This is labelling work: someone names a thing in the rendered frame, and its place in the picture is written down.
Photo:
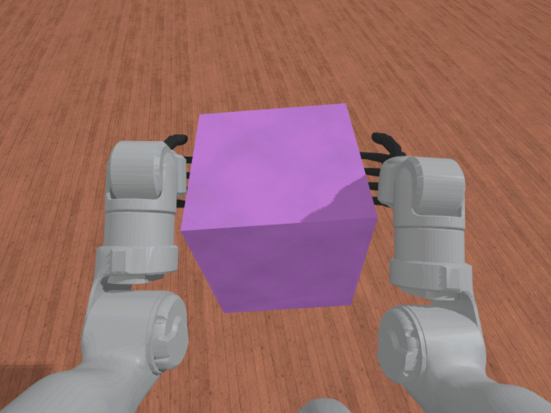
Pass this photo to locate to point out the right robot upper arm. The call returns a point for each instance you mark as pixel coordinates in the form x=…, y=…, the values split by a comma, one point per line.
x=437, y=353

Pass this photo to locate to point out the left robot upper arm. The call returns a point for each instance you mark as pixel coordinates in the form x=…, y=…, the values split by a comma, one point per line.
x=130, y=338

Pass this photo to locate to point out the carton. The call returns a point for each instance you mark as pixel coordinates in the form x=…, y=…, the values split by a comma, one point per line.
x=278, y=211

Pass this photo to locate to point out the robot left forearm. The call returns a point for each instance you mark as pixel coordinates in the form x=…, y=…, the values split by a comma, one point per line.
x=143, y=180

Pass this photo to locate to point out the robot right forearm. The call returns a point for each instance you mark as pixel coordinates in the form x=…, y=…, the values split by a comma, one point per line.
x=427, y=195

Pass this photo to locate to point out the left robot hand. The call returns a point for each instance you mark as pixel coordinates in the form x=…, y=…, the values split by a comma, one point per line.
x=172, y=142

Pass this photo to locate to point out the right robot hand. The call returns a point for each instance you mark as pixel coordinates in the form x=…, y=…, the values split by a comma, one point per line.
x=392, y=146

